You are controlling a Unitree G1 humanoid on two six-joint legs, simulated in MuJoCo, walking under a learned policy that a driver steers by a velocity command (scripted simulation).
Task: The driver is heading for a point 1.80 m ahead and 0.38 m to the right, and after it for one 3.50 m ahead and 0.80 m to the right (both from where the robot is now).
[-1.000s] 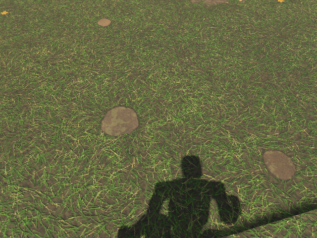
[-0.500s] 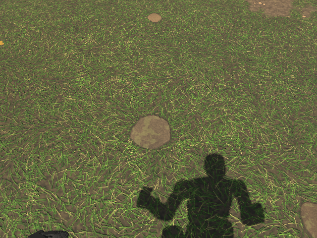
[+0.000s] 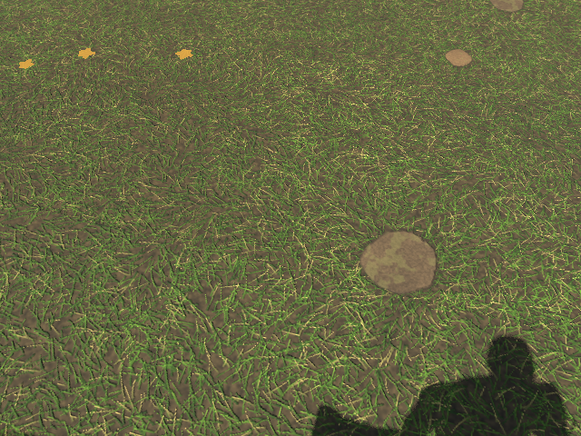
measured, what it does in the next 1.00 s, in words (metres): steps on the spot: left foot, then right foot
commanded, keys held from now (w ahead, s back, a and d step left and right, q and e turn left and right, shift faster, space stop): no key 1.00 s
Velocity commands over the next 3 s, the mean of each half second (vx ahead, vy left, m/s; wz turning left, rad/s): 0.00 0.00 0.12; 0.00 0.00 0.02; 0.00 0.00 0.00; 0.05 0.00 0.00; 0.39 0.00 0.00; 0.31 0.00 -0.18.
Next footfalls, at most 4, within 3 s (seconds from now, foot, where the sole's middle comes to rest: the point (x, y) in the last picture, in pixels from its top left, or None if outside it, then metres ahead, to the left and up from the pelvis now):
0.02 left None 0.03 0.12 -0.78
0.38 right None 0.01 -0.11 -0.78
2.68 left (228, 435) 0.51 0.20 -0.94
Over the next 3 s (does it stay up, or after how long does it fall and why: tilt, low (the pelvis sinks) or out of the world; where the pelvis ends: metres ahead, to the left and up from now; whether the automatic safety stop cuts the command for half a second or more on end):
stays up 0.51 0.09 -0.17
